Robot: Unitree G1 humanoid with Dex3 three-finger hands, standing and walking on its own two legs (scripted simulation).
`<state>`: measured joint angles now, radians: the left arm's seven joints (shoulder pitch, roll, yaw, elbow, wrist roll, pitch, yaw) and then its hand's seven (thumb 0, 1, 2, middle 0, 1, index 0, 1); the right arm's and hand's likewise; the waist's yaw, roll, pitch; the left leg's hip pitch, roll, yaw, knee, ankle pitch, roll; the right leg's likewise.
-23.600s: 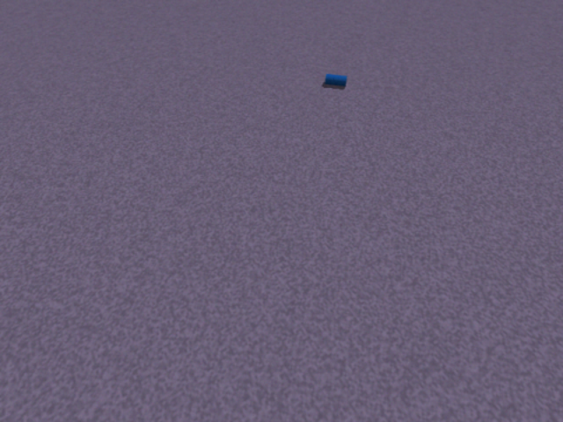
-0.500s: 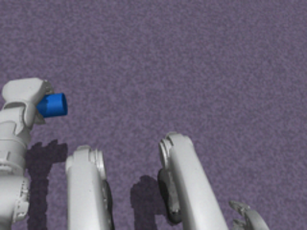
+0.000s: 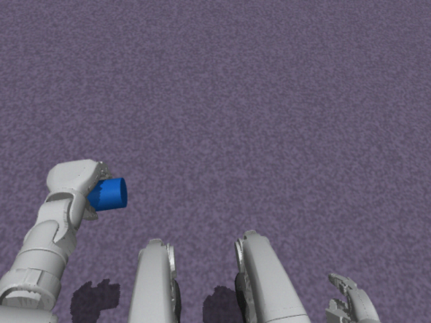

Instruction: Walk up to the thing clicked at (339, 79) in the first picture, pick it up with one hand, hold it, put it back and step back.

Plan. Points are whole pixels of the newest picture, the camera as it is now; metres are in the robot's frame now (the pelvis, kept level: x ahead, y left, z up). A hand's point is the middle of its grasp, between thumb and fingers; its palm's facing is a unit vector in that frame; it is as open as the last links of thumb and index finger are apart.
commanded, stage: lift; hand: left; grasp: from above
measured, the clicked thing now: (91, 196) +0.38 +0.24 -0.12
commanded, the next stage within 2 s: hold in 0.72 s
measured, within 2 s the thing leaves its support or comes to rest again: neither
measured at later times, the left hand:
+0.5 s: hand (60, 171) +0.37 +0.22 +0.05, palm faces -0.46 -0.07 -0.89, open 9.1 cm
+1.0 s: hand (35, 147) +0.37 +0.23 +0.11, palm faces -0.46 -0.06 -0.88, open 9.1 cm
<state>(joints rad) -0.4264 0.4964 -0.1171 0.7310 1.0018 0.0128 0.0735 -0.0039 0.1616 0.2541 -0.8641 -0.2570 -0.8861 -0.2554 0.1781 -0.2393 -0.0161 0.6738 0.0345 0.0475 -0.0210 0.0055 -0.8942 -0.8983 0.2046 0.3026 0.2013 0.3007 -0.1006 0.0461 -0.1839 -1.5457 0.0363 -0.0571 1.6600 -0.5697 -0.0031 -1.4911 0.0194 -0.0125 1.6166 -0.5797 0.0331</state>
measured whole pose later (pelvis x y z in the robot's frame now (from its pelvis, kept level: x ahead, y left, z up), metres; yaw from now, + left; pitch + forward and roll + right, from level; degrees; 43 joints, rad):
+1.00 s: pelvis +0.07 +0.00 +0.19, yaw +1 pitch +8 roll -1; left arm -0.29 0.39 -0.19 0.81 1.03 -0.02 0.09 -0.01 0.12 0.37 -0.83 -0.32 -0.85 -0.33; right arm 0.25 -0.25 -0.05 0.73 0.04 0.02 -0.04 0.01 -0.89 -0.90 0.20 0.30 0.20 0.30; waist -0.05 0.03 -0.08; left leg -0.55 0.03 0.02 0.76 -0.35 0.00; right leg -0.52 0.00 0.03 0.73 -0.35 0.03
